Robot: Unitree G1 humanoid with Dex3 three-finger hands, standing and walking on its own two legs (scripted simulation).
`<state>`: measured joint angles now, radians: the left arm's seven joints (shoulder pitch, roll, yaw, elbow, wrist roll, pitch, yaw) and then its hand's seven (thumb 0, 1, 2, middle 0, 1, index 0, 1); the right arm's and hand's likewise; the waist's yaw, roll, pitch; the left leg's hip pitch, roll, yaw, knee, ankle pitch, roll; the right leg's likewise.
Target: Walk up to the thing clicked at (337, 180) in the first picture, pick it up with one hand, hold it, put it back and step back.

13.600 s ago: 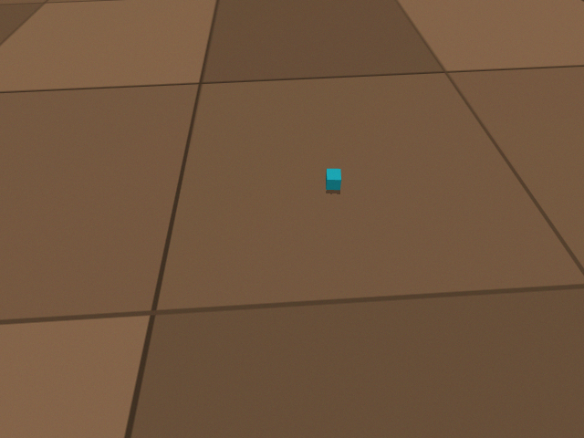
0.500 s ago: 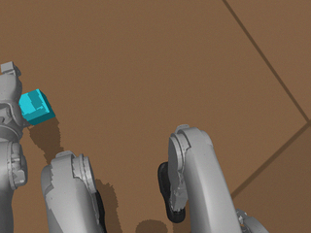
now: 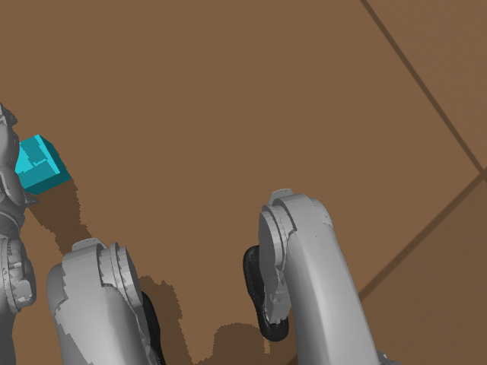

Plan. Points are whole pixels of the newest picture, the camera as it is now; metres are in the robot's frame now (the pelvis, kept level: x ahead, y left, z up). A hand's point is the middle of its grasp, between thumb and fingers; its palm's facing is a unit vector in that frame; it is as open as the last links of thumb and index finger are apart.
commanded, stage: approach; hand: left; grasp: from above
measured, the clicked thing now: (37, 165) +0.48 +0.28 -0.29
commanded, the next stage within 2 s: rest palm in 0.80 s
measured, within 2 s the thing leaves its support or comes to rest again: neither
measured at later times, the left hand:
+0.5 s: hand (7, 153) +0.47 +0.28 -0.18, palm faces -0.40 -0.16 -0.90, open 14.1 cm
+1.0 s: hand (3, 164) +0.46 +0.29 -0.17, palm faces -0.41 -0.16 -0.90, open 13.9 cm
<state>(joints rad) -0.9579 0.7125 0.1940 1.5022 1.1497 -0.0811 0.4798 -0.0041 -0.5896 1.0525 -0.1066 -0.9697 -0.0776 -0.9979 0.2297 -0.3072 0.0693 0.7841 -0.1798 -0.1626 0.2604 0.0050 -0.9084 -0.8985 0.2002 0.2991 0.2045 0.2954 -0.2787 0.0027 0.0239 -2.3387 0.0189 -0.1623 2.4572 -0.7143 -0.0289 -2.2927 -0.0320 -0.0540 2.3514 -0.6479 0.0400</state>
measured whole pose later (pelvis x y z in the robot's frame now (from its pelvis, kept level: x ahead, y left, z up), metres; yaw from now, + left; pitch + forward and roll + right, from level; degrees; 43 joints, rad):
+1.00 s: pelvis +0.00 +0.00 +0.00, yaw +0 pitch +34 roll -8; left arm -1.05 0.71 0.18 1.67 1.19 -0.05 0.53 0.00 -0.52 1.07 -0.20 -0.87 -0.15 -0.92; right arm 0.18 -0.31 0.06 0.79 -0.19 -0.18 0.27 0.00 -0.90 -0.90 0.20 0.30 0.20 0.30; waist -0.29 0.01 -0.04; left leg -2.33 0.02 -0.15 2.44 -0.72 -0.02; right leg -2.28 -0.03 -0.05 2.34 -0.65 0.04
